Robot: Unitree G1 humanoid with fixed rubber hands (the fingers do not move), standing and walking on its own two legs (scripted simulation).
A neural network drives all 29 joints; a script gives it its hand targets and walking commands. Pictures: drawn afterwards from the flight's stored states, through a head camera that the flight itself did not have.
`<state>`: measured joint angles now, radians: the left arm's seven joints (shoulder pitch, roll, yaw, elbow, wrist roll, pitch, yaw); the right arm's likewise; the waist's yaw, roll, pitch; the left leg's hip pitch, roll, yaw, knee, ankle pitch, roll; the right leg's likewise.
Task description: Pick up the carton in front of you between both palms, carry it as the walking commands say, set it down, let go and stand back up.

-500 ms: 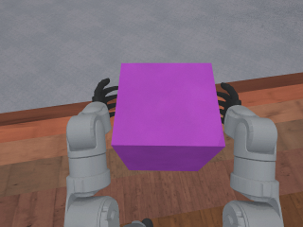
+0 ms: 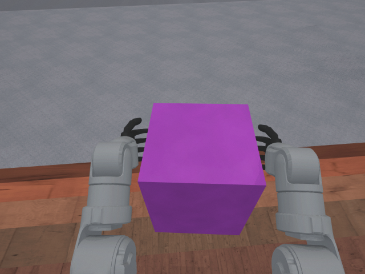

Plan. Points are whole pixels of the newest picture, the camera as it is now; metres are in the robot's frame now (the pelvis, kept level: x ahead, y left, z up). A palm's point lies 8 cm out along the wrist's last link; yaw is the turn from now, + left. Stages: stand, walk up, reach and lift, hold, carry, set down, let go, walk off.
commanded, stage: carry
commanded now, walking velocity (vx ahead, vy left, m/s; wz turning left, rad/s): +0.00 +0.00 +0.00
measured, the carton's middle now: (198, 172) +0.36 +0.00 +0.04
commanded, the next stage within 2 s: none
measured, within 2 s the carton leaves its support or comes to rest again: neither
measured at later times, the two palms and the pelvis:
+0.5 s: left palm (127, 159) +0.32 +0.14 +0.14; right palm (284, 166) +0.31 -0.16 +0.13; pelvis -0.03 +0.00 +0.00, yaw +0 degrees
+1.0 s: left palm (131, 159) +0.32 +0.14 +0.14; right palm (288, 168) +0.31 -0.16 +0.13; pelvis -0.03 -0.01 +0.00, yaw -1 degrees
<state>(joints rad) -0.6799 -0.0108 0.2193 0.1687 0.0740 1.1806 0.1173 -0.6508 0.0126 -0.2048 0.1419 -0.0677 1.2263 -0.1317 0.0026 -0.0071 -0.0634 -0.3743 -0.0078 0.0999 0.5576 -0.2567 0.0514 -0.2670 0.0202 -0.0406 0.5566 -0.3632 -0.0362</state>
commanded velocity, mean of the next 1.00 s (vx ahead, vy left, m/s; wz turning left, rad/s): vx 0.00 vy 0.00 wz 0.00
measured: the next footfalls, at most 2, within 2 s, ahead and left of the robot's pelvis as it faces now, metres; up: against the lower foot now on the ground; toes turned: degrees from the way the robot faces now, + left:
none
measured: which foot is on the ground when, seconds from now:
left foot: down 0.00-1.00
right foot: down 0.00-1.00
